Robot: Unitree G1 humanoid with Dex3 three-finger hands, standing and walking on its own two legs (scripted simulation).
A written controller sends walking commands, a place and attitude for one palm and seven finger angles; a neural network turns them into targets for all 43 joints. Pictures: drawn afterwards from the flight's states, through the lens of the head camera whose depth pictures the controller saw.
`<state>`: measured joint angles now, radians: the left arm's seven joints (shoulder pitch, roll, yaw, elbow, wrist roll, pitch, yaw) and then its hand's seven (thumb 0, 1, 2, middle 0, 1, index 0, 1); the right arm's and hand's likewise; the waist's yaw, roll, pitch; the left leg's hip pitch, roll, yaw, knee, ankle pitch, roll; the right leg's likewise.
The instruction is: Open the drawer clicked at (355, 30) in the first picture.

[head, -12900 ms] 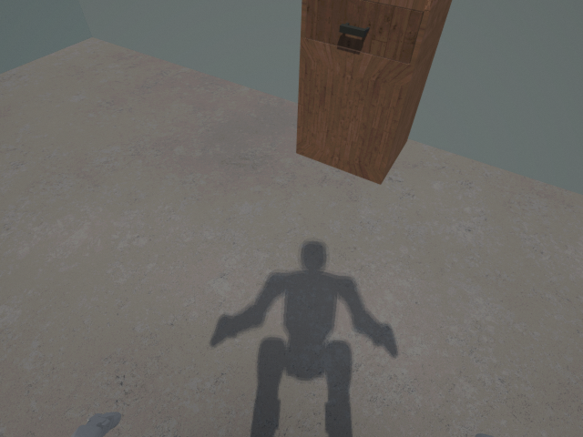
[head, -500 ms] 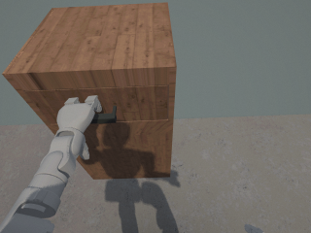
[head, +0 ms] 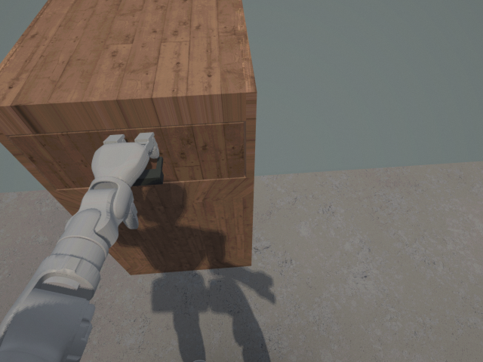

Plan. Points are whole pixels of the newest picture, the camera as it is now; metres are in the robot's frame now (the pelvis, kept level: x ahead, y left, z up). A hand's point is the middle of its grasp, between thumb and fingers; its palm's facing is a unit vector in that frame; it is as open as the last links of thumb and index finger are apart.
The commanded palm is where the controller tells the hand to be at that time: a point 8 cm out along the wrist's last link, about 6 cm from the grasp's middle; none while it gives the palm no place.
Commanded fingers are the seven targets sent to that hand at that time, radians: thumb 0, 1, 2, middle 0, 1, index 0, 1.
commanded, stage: move the hooked fingers above the handle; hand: left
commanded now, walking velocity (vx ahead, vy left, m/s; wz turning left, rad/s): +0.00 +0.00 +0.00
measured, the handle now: (139, 170) +0.50 +0.23 -0.02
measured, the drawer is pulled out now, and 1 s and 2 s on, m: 0.00 0.00 0.00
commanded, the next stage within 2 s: none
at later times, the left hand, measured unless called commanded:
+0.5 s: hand (127, 176) +0.45 +0.22 +0.03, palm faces -0.11 -0.02 -0.99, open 13.8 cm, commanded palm +0.43 +0.23 +0.08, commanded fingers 0.00 -0.50 0.30 -0.30 -1.20 -0.30 -1.20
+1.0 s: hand (130, 170) +0.45 +0.22 +0.03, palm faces -0.05 -0.04 -1.00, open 13.6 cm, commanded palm +0.43 +0.23 +0.09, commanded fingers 0.00 -0.50 0.30 -0.30 -1.20 -0.30 -1.20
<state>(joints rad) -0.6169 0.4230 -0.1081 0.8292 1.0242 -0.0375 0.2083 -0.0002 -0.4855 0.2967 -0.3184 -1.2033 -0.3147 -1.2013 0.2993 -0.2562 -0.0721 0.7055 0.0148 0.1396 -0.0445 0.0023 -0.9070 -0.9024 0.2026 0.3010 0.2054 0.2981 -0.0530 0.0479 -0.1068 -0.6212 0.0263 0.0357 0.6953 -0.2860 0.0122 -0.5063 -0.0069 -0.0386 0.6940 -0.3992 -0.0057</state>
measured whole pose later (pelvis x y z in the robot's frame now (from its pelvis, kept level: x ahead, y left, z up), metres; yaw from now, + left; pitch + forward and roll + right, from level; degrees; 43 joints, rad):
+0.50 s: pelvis -0.01 +0.00 +0.00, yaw -2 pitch +14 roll -1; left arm -0.71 0.47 -0.03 1.03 1.06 0.00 0.26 0.00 -0.49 0.30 -0.33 -1.21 -0.32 -1.22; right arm 0.34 -0.25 -0.05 0.68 0.03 0.14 -0.05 0.00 -0.91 -0.90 0.20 0.30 0.21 0.30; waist -0.10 0.05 -0.13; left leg -0.68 0.05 0.06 0.71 -0.28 0.02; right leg -0.58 0.01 -0.01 0.71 -0.38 0.00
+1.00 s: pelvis +0.00 +0.01 +0.00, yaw -2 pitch +14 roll -1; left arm -0.71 0.41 -0.04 0.99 1.06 0.06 0.30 0.00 -0.48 0.30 -0.35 -1.22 -0.35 -1.24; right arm 0.30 -0.23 -0.05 0.69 0.02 0.15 -0.02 0.00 -0.91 -0.90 0.20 0.30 0.21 0.30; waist -0.08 0.06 -0.14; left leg -0.67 0.04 0.06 0.72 -0.30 0.03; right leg -0.57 0.00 -0.01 0.71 -0.39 0.01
